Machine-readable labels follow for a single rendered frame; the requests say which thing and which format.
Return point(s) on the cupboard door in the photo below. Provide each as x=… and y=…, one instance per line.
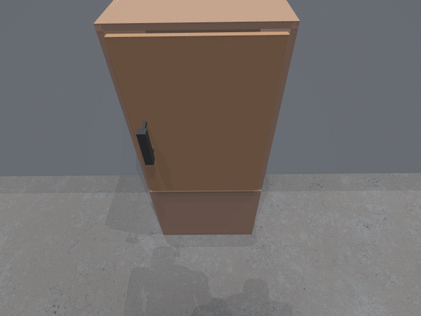
x=208, y=99

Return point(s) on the handle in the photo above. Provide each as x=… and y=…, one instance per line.
x=145, y=144

